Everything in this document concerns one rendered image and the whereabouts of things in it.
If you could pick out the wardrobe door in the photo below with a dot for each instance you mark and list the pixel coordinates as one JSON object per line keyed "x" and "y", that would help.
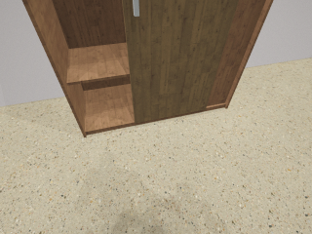
{"x": 241, "y": 31}
{"x": 174, "y": 50}

